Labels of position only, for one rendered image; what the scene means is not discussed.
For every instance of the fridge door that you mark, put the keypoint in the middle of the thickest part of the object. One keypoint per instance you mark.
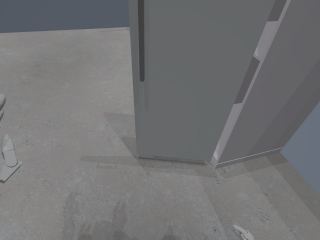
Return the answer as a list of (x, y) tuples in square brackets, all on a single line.
[(196, 56)]

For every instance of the robot left hand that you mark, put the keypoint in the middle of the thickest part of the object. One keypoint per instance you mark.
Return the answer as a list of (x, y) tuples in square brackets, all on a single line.
[(9, 164)]

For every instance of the robot right hand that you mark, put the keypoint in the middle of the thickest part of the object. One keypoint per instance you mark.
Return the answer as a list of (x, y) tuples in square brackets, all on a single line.
[(242, 234)]

